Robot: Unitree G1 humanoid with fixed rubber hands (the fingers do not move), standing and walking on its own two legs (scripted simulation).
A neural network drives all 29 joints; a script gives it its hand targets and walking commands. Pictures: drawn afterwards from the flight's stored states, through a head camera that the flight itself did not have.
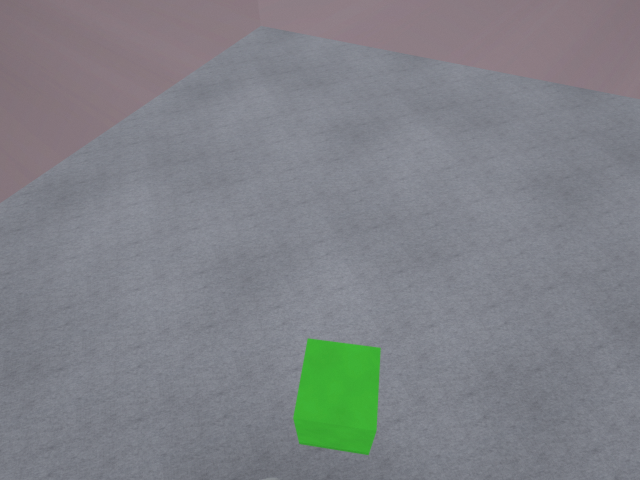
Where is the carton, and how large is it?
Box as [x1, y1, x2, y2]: [293, 338, 380, 454]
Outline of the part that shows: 308,338 293,417 299,443 368,454 376,430 380,348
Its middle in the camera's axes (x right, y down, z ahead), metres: +0.05 +0.44 +1.09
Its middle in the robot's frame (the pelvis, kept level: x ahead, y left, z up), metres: +0.44 +0.00 -0.65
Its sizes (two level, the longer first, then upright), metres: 0.210 0.200 0.250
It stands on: the floor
